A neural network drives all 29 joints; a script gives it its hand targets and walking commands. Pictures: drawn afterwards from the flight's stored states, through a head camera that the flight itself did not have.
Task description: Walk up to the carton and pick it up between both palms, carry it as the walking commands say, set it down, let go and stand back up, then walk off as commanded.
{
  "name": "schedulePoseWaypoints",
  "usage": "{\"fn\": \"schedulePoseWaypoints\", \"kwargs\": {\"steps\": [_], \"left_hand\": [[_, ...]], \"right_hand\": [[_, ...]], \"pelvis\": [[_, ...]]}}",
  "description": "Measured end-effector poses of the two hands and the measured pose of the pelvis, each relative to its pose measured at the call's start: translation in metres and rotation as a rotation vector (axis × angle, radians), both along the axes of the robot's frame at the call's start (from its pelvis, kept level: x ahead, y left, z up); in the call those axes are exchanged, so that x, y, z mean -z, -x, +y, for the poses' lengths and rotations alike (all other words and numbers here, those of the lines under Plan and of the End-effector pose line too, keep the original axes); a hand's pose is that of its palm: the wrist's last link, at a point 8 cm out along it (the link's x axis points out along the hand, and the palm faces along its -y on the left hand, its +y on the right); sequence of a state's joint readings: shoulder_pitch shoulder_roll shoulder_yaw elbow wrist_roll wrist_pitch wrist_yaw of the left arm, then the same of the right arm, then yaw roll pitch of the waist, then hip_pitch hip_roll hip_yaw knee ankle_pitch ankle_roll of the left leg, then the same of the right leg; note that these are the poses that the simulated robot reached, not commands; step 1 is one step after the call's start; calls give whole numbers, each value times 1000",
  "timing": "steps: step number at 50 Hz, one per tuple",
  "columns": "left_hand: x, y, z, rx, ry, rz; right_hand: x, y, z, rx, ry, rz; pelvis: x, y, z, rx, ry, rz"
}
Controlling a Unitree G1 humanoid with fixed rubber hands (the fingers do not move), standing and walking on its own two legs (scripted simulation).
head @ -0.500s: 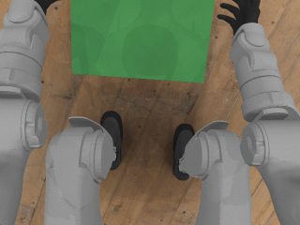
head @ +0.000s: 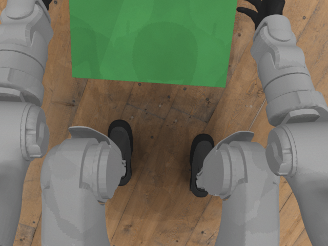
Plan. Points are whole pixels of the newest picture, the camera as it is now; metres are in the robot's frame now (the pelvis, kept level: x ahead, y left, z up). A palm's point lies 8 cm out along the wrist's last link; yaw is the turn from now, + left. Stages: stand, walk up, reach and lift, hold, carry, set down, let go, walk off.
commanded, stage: reach and lift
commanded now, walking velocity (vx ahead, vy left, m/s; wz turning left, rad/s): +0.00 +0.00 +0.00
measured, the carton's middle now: (154, 27) +0.51 +0.06 -0.25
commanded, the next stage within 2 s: none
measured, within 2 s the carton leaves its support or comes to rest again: leaves its support in 1.24 s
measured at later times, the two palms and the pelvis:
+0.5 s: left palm out of the picture +0.53 +0.24 -0.18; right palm (253, 13) +0.54 -0.12 -0.17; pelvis +0.00 +0.00 +0.01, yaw +0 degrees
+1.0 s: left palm out of the picture +0.53 +0.24 -0.17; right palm (253, 12) +0.54 -0.12 -0.17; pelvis -0.01 +0.00 -0.01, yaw +0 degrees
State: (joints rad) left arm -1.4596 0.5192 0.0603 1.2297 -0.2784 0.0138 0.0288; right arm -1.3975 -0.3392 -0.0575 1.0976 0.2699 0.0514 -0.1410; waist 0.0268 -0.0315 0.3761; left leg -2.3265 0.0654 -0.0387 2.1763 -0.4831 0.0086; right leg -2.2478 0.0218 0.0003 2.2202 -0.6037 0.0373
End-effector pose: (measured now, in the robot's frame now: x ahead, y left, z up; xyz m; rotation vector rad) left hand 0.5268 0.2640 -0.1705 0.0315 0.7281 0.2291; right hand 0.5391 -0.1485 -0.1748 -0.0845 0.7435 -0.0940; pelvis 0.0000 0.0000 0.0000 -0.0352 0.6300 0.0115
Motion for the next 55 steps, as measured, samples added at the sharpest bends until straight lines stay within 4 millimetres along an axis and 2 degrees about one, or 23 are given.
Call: {"fn": "schedulePoseWaypoints", "kwargs": {"steps": [15, 19, 36, 55], "left_hand": [[6, -3, -24, 38, 19, 0], [5, -4, -24, 43, 11, -2], [5, -5, -25, 66, 9, 4], [3, -8, -26, 67, 18, 38]], "right_hand": [[0, -1, 20, -9, -18, -1], [0, -2, 28, -10, -19, -2], [-1, -2, 28, 6, -15, -1], [-1, -5, 27, -1, -51, 17]], "pelvis": [[-2, 3, 1, 0, 4, 2], [-3, 3, 1, -3, 4, 1], [-7, 4, 3, -13, 10, 1], [11, 8, 3, 7, -2, -17]]}}
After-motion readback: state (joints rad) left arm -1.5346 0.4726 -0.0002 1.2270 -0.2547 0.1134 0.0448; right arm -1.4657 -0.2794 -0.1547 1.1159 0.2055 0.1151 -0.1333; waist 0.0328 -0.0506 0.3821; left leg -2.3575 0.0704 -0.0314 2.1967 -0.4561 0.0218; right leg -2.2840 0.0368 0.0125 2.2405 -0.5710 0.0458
